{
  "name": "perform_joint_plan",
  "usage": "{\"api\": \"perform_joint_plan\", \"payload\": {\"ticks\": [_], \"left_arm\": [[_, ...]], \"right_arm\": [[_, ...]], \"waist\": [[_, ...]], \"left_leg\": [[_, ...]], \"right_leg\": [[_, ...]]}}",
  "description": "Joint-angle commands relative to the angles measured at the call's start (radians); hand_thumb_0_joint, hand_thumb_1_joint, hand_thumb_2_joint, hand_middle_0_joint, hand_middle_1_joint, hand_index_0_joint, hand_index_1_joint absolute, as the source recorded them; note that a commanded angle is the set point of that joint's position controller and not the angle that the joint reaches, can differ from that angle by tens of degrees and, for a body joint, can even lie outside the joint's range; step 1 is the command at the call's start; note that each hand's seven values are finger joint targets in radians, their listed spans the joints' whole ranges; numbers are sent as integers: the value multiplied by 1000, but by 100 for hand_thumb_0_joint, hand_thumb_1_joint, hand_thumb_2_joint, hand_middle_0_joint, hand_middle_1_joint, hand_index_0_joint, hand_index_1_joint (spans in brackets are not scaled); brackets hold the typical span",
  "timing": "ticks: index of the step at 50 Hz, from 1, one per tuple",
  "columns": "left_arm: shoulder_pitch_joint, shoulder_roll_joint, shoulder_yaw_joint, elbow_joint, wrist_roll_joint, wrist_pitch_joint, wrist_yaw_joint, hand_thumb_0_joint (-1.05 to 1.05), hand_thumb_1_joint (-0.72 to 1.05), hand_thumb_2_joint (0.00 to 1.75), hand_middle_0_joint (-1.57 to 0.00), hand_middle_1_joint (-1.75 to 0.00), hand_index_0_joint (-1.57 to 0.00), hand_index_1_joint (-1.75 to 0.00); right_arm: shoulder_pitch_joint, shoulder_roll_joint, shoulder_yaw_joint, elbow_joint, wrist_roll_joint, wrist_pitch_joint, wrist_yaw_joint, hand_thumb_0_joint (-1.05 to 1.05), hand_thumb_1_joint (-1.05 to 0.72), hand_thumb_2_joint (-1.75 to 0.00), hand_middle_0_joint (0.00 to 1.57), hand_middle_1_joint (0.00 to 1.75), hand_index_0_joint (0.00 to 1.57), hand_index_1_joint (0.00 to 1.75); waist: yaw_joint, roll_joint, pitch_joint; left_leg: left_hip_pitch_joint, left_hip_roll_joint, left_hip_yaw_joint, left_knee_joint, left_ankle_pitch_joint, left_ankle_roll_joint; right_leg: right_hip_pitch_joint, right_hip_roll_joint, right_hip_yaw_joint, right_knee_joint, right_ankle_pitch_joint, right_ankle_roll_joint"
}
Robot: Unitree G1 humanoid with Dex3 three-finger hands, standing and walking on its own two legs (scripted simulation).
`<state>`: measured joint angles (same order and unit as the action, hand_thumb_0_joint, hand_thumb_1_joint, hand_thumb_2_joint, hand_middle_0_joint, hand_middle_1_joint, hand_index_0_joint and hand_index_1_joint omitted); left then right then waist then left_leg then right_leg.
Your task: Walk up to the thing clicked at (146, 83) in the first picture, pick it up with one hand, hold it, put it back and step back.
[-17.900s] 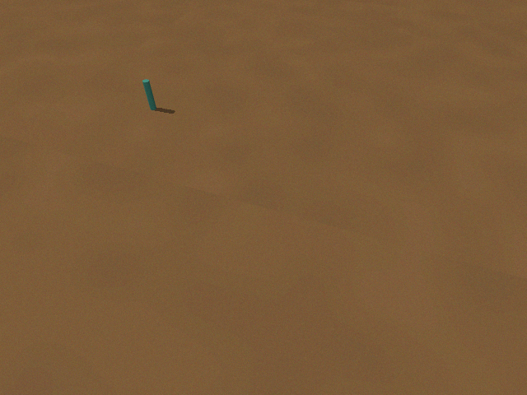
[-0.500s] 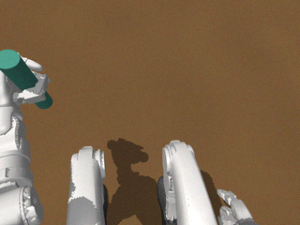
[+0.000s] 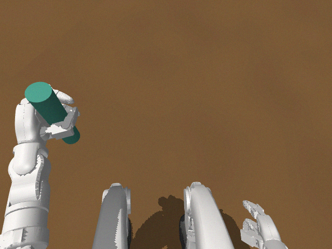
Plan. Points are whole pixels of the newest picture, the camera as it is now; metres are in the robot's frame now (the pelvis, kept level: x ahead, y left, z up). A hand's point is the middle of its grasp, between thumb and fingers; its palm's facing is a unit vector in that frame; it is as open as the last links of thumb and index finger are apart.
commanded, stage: lift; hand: left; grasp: from the side
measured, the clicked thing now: (58, 118) +0.40 +0.23 +0.01
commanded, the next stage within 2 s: hold in 1.20 s
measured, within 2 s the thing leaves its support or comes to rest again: neither
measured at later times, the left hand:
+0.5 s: hand (41, 89) +0.38 +0.20 +0.16, palm faces +0.18 -0.98 -0.04, open 5.3 cm
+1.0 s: hand (39, 68) +0.38 +0.18 +0.21, palm faces +0.17 -0.98 -0.02, open 5.3 cm
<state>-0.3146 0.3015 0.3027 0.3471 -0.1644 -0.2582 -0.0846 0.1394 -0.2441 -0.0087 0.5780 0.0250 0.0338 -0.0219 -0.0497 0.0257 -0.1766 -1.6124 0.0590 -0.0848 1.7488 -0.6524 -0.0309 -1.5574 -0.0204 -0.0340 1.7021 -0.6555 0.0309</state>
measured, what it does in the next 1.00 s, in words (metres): rises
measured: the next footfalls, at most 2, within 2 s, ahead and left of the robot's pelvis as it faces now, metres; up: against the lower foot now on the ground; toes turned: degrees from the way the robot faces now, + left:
none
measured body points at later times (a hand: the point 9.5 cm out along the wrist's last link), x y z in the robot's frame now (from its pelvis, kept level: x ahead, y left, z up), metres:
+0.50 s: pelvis +0.03 +0.00 +0.12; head +0.13 +0.02 +0.56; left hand +0.37 +0.25 +0.16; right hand +0.18 -0.24 +0.02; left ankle +0.06 +0.13 -0.51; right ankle +0.06 -0.14 -0.51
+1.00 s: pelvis +0.05 -0.01 +0.17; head +0.12 +0.00 +0.61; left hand +0.37 +0.23 +0.21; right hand +0.20 -0.25 +0.06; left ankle +0.06 +0.13 -0.51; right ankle +0.06 -0.14 -0.51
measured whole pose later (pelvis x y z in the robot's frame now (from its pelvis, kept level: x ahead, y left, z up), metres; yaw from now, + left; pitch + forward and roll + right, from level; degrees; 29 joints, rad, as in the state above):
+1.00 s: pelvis +0.05 -0.01 +0.17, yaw +2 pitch +12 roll -1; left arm -0.10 0.18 0.16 0.32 -0.15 -0.30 -0.01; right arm 0.22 -0.22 -0.01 0.62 0.00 -0.02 -0.03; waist -0.03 0.02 -0.07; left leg -0.77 0.07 -0.03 1.03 -0.47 -0.04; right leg -0.73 -0.02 -0.03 1.00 -0.48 0.02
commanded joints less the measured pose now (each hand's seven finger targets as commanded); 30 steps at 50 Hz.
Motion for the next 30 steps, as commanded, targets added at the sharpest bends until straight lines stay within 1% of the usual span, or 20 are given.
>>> {"api": "perform_joint_plan", "payload": {"ticks": [1,2,4,5,6,7,8,9,10,12,13,14,17,18,22,23,25,27,29,30], "left_arm": [[-173,158,2,-307,-14,-43,32,0,47,118,-126,-134,-129,-132],[-165,177,23,-302,-8,-38,43,0,45,119,-127,-135,-130,-133],[-163,161,8,-316,-5,-35,57,0,44,118,-126,-135,-129,-132],[-155,133,-9,-300,-10,-33,61,0,43,118,-127,-135,-130,-133],[-114,124,-3,-284,-11,-30,67,0,44,120,-127,-136,-130,-134],[-96,109,-14,-226,-9,-27,66,0,46,120,-128,-136,-131,-134],[-94,97,-26,-245,-11,-32,64,0,46,120,-126,-135,-129,-133],[-125,117,-25,-281,-4,-39,63,0,46,120,-128,-136,-130,-134],[-130,112,-38,-273,-1,-39,62,0,47,120,-128,-135,-130,-133],[-72,72,-74,-241,1,-39,54,0,47,119,-128,-135,-131,-133],[-91,86,-65,-266,2,-47,51,0,45,118,-127,-133,-130,-131],[-79,61,-90,-253,0,-47,49,0,44,118,-128,-133,-130,-131],[-77,78,-64,-264,-3,-55,58,0,44,116,-126,-131,-128,-129],[-72,87,-55,-282,0,-61,64,0,43,116,-125,-131,-128,-129],[-77,62,-67,-274,-1,-84,76,0,45,117,-127,-132,-129,-130],[-83,73,-58,-280,0,-91,78,0,44,117,-127,-132,-129,-130],[-60,46,-91,-270,1,-95,73,0,45,117,-126,-131,-128,-130],[-79,41,-103,-267,7,-97,70,0,45,117,-127,-131,-129,-129],[-49,44,-92,-240,14,-93,75,0,46,116,-127,-130,-128,-129],[-43,33,-102,-250,11,-97,75,0,46,118,-127,-132,-129,-131]], "right_arm": [[57,-154,-69,-105,11,-48,-27,0,-89,-89,20,30,20,30],[67,-155,-70,-103,12,-51,-30,0,-89,-89,20,30,20,30],[59,-141,-64,-99,12,-55,-34,0,-89,-89,20,30,20,30],[53,-141,-64,-102,12,-60,-36,0,-89,-89,20,30,20,30],[50,-139,-64,-105,13,-65,-38,0,-89,-89,20,30,20,30],[75,-129,-58,-74,11,-66,-38,0,-89,-89,20,30,20,30],[74,-126,-52,-74,11,-70,-36,0,-89,-89,20,30,20,30],[63,-139,-61,-88,9,-74,-36,0,-89,-89,20,30,20,30],[58,-143,-65,-92,9,-77,-36,0,-89,-89,20,30,20,30],[77,-137,-60,-88,7,-84,-32,0,-89,-89,20,30,20,30],[82,-132,-59,-81,4,-87,-30,0,-89,-89,20,30,20,30],[82,-128,-54,-86,4,-90,-28,0,-89,-89,20,30,20,30],[89,-126,-58,-83,1,-96,-26,0,-89,-89,20,30,20,30],[82,-122,-53,-88,0,-98,-25,0,-90,-89,20,30,20,30],[83,-118,-51,-83,-5,-99,-24,0,-90,-89,20,30,20,30],[88,-117,-51,-83,-5,-99,-25,0,-90,-89,20,30,20,30],[84,-112,-47,-85,-7,-98,-27,0,-90,-89,20,30,20,30],[87,-118,-53,-81,-12,-101,-27,0,-90,-89,20,30,20,30],[87,-117,-55,-80,-13,-100,-25,0,-90,-89,20,30,20,30],[81,-113,-53,-85,-12,-99,-23,0,-90,-89,20,30,20,30]], "waist": [[-10,60,-525],[-10,55,-505],[-12,51,-470],[-15,42,-427],[-10,23,-397],[-22,30,-372],[-11,49,-363],[-4,62,-366],[-4,72,-364],[-8,62,-349],[2,81,-367],[4,81,-352],[6,64,-354],[20,67,-340],[9,48,-307],[11,35,-320],[9,24,-308],[-2,25,-288],[15,37,-281],[19,35,-264]], "left_leg": [[519,-29,23,-332,207,49],[538,-27,21,-354,229,50],[559,-30,26,-385,232,49],[568,-32,21,-418,196,48],[584,-31,18,-443,194,47],[603,-29,18,-462,204,47],[638,-26,10,-487,228,41],[673,-23,5,-505,245,38],[705,-23,7,-519,254,36],[749,-20,12,-540,331,32],[778,-21,19,-548,361,30],[795,-24,21,-568,357,29],[827,-26,30,-608,377,33],[831,-27,32,-626,356,32],[868,-27,32,-675,367,31],[877,-27,33,-681,380,33],[890,-32,49,-690,394,37],[900,-30,49,-718,368,37],[923,-31,47,-744,366,33],[932,-31,46,-762,349,31]], "right_leg": [[409,24,-5,-344,248,-47],[431,23,-5,-359,272,-46],[470,25,-3,-396,277,-46],[479,26,-5,-418,245,-48],[491,27,-7,-439,242,-47],[495,26,-7,-455,256,-46],[497,26,-12,-459,272,-48],[506,25,-14,-468,283,-50],[517,24,-13,-485,288,-51],[555,26,-22,-506,345,-51],[573,25,-20,-519,367,-52],[593,26,-21,-536,361,-53],[673,26,-19,-589,395,-48],[683,26,-19,-598,375,-50],[732,26,-21,-641,390,-46],[754,26,-20,-648,406,-46],[794,24,-12,-680,433,-40],[803,26,-13,-703,412,-41],[815,24,-17,-717,401,-44],[819,27,-20,-728,384,-43]]}}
